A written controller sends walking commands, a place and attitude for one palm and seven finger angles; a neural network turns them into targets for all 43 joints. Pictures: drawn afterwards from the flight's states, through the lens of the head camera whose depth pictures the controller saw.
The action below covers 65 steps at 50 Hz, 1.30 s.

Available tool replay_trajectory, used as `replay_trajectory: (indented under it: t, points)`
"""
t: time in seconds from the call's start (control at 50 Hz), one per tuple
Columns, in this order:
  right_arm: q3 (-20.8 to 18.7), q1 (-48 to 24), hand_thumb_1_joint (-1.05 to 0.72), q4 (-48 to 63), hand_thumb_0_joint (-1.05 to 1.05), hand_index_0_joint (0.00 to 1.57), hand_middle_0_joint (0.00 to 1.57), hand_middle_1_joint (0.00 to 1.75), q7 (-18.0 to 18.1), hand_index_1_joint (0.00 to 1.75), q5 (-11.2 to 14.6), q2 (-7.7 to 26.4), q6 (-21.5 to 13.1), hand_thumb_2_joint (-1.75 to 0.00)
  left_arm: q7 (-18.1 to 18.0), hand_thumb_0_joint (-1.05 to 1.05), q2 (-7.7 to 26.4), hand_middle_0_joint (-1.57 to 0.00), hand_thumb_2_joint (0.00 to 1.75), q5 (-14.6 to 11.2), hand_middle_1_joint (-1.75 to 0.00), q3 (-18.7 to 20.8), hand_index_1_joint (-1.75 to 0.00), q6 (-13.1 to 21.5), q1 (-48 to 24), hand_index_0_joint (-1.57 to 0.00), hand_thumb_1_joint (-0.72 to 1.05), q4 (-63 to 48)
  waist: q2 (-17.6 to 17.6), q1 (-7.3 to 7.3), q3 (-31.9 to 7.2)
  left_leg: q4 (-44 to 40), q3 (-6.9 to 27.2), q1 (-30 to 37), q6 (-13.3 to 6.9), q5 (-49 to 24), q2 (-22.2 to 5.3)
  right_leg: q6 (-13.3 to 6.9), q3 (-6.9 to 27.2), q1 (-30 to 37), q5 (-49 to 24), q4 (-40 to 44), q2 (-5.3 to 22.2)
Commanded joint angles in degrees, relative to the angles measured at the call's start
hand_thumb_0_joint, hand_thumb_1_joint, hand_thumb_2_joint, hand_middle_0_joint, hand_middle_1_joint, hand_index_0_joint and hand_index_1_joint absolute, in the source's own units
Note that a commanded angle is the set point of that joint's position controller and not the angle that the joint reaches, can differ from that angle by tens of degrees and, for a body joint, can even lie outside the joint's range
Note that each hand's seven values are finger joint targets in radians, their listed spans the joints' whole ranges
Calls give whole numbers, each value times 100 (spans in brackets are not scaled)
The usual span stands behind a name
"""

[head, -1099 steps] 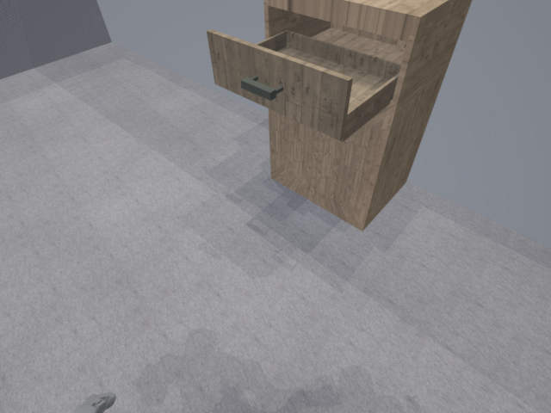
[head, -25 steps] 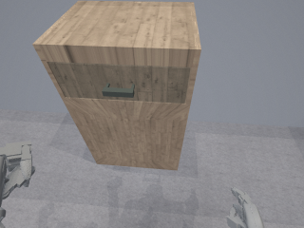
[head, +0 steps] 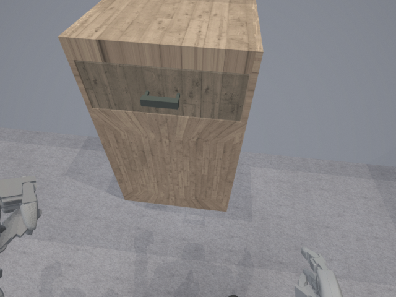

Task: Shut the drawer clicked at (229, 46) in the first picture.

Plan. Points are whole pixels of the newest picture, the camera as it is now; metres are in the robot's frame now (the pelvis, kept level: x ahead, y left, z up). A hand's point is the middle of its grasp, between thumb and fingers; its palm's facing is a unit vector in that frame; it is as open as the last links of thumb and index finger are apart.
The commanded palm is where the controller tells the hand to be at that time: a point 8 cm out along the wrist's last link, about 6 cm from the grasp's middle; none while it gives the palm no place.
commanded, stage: step back with the hand held close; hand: left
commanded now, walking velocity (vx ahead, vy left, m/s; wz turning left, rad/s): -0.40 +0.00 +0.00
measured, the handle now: (161, 98) +0.68 +0.16 +0.01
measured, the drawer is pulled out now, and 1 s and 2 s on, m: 0.00 0.00 0.00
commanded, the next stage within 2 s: stop stepping back and stand still in 0.48 s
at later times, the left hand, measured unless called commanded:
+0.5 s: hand out of the picture +0.07 +0.23 +0.20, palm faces +0.53 -0.71 -0.46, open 3.3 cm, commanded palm -0.01 +0.26 +0.19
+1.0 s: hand out of the picture -0.06 +0.22 +0.21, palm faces +0.45 -0.78 -0.44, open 3.3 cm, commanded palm -0.12 +0.25 +0.19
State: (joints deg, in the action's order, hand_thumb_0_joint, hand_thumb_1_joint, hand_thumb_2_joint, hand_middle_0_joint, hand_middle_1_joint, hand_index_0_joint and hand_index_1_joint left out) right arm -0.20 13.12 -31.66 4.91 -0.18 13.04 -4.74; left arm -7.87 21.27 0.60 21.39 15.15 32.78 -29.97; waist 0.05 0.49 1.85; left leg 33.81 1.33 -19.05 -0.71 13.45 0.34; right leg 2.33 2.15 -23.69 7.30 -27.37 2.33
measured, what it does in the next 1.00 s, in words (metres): walks backwards: right foot, then left foot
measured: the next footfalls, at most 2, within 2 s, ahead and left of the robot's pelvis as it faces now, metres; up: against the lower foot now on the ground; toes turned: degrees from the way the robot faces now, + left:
right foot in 0.52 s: -0.03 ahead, -0.17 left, +0.00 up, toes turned +11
left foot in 0.70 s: -0.07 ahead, +0.10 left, +0.00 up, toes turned +9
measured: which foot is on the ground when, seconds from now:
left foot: down 0.00-0.50, up 0.52-0.68, down 0.70-0.98, up 1.00-1.00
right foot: down 0.00-0.32, up 0.34-0.50, down 0.52-0.68, up 0.70-1.00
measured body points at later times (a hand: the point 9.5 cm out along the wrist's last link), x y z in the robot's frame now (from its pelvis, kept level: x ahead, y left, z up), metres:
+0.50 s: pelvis -0.10 -0.03 -0.02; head -0.10 -0.02 +0.43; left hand +0.03 +0.27 +0.22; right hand +0.09 -0.24 -0.09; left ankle +0.04 +0.14 -0.72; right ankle -0.07 -0.17 -0.71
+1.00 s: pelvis -0.23 -0.03 +0.02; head -0.27 -0.01 +0.46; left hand -0.09 +0.26 +0.23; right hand -0.07 -0.24 -0.05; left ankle -0.12 +0.10 -0.71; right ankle -0.26 -0.12 -0.71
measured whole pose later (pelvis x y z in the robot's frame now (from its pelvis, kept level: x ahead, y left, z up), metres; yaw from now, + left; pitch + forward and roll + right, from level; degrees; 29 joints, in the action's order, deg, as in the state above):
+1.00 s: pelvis -0.23 -0.03 +0.02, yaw +3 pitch -1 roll -1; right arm 2.2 15.9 -33.4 3.6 -1.4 8.7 -7.9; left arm -9.8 25.7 -0.4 21.8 8.9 34.1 -36.5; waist 2.5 1.1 -4.1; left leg 29.6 -6.3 -23.3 0.4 20.7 -4.6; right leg -4.3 -7.0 -10.4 28.8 -32.1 -1.3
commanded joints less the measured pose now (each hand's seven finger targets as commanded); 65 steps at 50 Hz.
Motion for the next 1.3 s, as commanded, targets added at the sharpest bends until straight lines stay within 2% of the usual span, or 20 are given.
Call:
replay_trajectory:
  t: [0.0, 0.1, 0.24, 0.28, 0.32, 0.34, 0.38, 0.44, 0.46, 0.5, 0.6, 0.64, 0.66, 0.74, 0.92, 0.98, 1.04, 1.16, 1.24, 1.28]
  points:
    - [-339, -617, -90, 933, 0, 20, 20, 30, 84, 30, 12, 750, -431, -90, -155, 0, 1071, -140, 90, -23, -160, 910, -160, 446, -48, -140, 90, -1404, -670, -62, -784, -1611, 453, -1941, -553, 1421, -542, -33, -12, 2419, -536, -736, -244]
    - [-413, -594, -90, 901, 0, 20, 20, 30, 55, 30, -34, 856, -526, -90, -155, 0, 993, -140, 90, 180, -160, 974, -160, 608, -441, -140, 90, -1124, -589, -55, 57, -1219, 592, -3605, -729, 3512, -542, -159, 788, 2509, 986, -722, -189]
    - [-375, -284, -90, 548, 0, 20, 20, 30, -122, 30, -85, 515, -233, -90, -149, 0, 1121, -140, 90, -172, -160, 904, -160, 538, -415, -140, 90, -1212, 1293, 133, -722, 1322, -258, 547, -90, 1386, 71, -672, 1311, -1172, 2505, 1416, 942]
    - [-409, -266, -90, 599, 0, 20, 20, 30, -70, 30, -65, 634, -203, -90, -145, 0, 1104, -140, 90, -247, -160, 923, -160, 580, -302, -140, 90, -1359, 622, 200, -793, 146, 243, 675, -303, 1793, -236, -349, 727, -1381, 2708, 612, 419]
    - [-424, -575, -90, 767, 0, 20, 20, 30, 48, 30, -90, 862, -362, -90, -219, 0, 901, -140, 90, -192, -160, 1000, -160, 626, -267, -140, 90, -1603, -2136, 191, -678, -2422, 2298, -1997, -1170, 3909, -1961, 77, -130, 316, 1801, -3422, -852]
    - [-412, -663, -90, 707, 0, 20, 20, 30, 52, 30, -114, 622, -503, -90, -269, 0, 1042, -140, 90, -80, -160, 1095, -160, 587, -666, -140, 90, -1819, -1986, 137, -681, -2724, 2725, -2625, -1508, 3325, -2494, 60, 200, 576, 1742, -5300, -880]
    - [-547, -602, -90, 481, 0, 20, 20, 30, -5, 30, -101, 524, -641, -90, -281, 0, 1275, -140, 90, -226, -160, 1249, -160, 612, -815, -140, 90, -2203, -624, -39, -1045, -1608, 1571, -981, -1174, 920, -2148, -64, 490, -204, 2147, -4700, -567]
    - [-648, -842, -90, 496, 0, 20, 20, 30, -167, 30, 62, 559, -682, -90, -262, 0, 948, -140, 90, -245, -160, 1079, -160, 397, 295, -140, 90, -1295, -1395, -192, -684, -838, -97, -1346, -164, 2017, -1447, -293, -6, 735, 2487, -1533, -188]
    - [-585, -792, -90, 552, 0, 20, 20, 30, -178, 30, 102, 454, -665, -90, -219, 0, 1022, -140, 90, -278, -160, 1015, -160, 380, 315, -140, 90, -1343, -923, -159, -238, 151, -534, -1160, 98, 1954, -929, -503, 294, 75, 2494, -106, 103]
    - [-559, -881, -90, 315, 0, 20, 20, 30, -268, 30, -76, 355, -595, -90, -176, 0, 1556, -140, 90, -185, -160, 1113, -160, 368, -111, -140, 90, -1338, 1409, -125, 178, 3746, -510, -1054, 411, 1616, -3, -1285, 3410, -1745, 1530, 2058, 1996]
    - [-287, -717, -90, 490, 0, 20, 20, 30, 1, 30, -20, 291, -613, -90, 37, 0, 1093, -140, 90, -222, -160, 800, -160, 241, -799, -140, 90, -1487, 1966, 66, -773, 844, -403, 763, 143, 556, -228, -695, 1034, -775, -800, 85, 786]
    - [-253, -585, -90, 508, 0, 20, 20, 30, 127, 30, 33, 583, -693, -90, 35, 0, 839, -140, 90, -313, -160, 631, -160, 311, -579, -140, 90, -1442, -742, 67, -796, -1263, -114, 1299, 29, 250, -573, -298, 623, -766, 872, -1240, 186]
    - [-297, -525, -90, 567, 0, 20, 20, 30, 107, 30, -18, 790, -791, -90, -44, 0, 871, -140, 90, -241, -160, 685, -160, 412, -632, -140, 90, -1698, -2536, -29, -898, -2065, 1375, 1050, -373, 654, -1829, -81, 190, -1120, 2504, -2704, -211]
    - [-350, -269, -90, 523, 0, 20, 20, 30, -41, 30, 24, 571, -1008, -90, -186, 0, 969, -140, 90, -223, -160, 754, -160, 246, -373, -140, 90, -1917, -648, 113, -1175, -2062, 1604, 1151, -628, 1313, -2039, -63, 223, -1115, 1923, -3936, -149]
    - [-129, -744, -90, 591, 0, 20, 20, 30, 14, 30, -153, 473, -511, -90, -358, 0, 977, -140, 90, -142, -160, 532, -160, -367, -68, -140, 90, -1397, -1491, -135, -445, -2158, -231, -1178, 135, 3039, -1167, -598, -1300, 2233, 2540, -451, -696]
    - [-208, -596, -90, 438, 0, 20, 20, 30, 11, 30, 26, 515, -348, -90, -202, 0, 1455, -140, 90, -206, -160, 737, -160, -392, -600, -140, 90, -1855, 1718, -107, -467, 3316, -392, -1536, 64, 1095, -8, -1466, 1818, 673, 1961, 1668, 1520]
    - [-109, -557, -90, 425, 0, 20, 20, 30, -116, 30, -82, 364, -408, -90, -153, 0, 1530, -140, 90, -276, -160, 1036, -160, -76, -968, -140, 90, -1033, 1416, 114, -252, 3601, -134, -1771, 225, 952, -618, -1630, 2461, -106, 4182, 2189, 2007]
    - [-51, -396, -90, 233, 0, 20, 20, 30, 245, 30, -59, 415, -638, -90, -213, 0, 760, -140, 90, -179, -160, 255, -160, -128, -768, -140, 90, -947, 187, 62, -498, -745, -978, 696, -150, 810, -140, -868, 397, 231, 2703, 562, 724]
    - [-156, -348, -90, 416, 0, 20, 20, 30, 168, 30, -29, 662, -790, -90, -241, 0, 1011, -140, 90, -94, -160, 475, -160, 48, -941, -140, 90, -1681, -1360, 124, -331, -2165, 2144, 1464, -1165, 653, -2162, -127, -548, -1242, 2408, -2896, -328]
    - [-212, -398, -90, 287, 0, 20, 20, 30, 49, 30, -15, 619, -817, -90, -181, 0, 1236, -140, 90, -135, -160, 897, -160, 69, -409, -140, 90, -1528, -1390, 74, -116, -2084, 1547, 388, -1092, 1081, -2023, -242, -311, -613, 2341, -2661, 42]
